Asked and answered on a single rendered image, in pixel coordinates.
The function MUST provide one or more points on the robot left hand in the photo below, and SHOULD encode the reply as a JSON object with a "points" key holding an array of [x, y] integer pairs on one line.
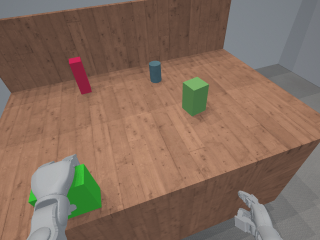
{"points": [[55, 178]]}

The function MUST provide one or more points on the robot left forearm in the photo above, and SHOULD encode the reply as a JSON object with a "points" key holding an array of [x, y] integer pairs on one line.
{"points": [[50, 218]]}

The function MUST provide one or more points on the robot right forearm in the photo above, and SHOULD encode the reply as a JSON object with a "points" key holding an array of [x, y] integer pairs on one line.
{"points": [[265, 232]]}

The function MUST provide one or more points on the robot right hand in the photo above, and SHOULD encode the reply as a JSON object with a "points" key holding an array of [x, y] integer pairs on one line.
{"points": [[258, 215]]}

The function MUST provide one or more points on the sponge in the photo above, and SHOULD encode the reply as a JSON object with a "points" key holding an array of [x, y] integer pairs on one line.
{"points": [[84, 192]]}

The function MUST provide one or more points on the table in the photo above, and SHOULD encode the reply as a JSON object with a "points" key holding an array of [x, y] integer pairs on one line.
{"points": [[163, 174]]}

